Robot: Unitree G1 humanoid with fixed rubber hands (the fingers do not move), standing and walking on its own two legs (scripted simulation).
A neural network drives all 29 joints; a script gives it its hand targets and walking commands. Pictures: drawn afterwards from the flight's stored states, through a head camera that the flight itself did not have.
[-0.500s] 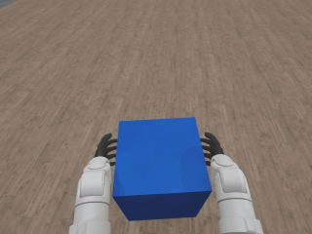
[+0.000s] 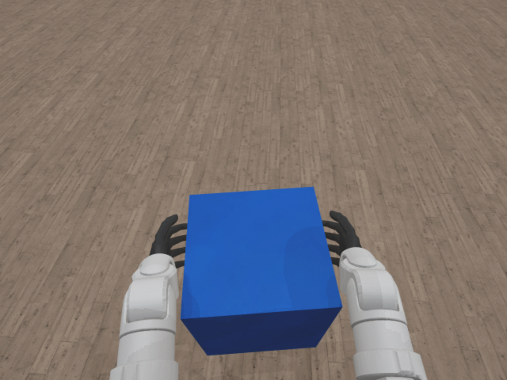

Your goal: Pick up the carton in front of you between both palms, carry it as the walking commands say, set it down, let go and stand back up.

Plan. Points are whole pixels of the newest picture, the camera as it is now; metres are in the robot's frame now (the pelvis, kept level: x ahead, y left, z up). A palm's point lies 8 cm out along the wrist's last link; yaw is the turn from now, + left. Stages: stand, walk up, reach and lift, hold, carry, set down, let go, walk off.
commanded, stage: carry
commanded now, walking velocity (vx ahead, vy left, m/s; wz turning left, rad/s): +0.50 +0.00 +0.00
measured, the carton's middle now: (257, 276) +0.30 +0.00 -0.04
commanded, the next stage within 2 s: none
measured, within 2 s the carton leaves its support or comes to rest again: neither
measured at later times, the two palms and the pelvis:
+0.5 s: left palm (199, 176) +0.49 +0.11 +0.02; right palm (339, 172) +0.51 -0.19 +0.01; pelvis +0.22 -0.06 +0.01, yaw +4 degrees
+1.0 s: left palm (196, 129) +0.63 +0.13 +0.04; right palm (322, 127) +0.64 -0.17 +0.04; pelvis +0.34 -0.03 +0.00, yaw +2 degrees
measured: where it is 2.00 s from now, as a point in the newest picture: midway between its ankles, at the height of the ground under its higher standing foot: (262, 373)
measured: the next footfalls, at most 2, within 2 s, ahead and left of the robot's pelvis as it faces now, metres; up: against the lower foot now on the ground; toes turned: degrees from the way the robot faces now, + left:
right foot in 0.32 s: +0.30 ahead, -0.14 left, +0.00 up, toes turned -3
left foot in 0.66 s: +0.36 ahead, +0.08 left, +0.00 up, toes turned -8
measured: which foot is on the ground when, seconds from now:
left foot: down 0.00-0.36, up 0.38-0.64, down 0.66-1.00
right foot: up 0.00-0.30, down 0.32-1.00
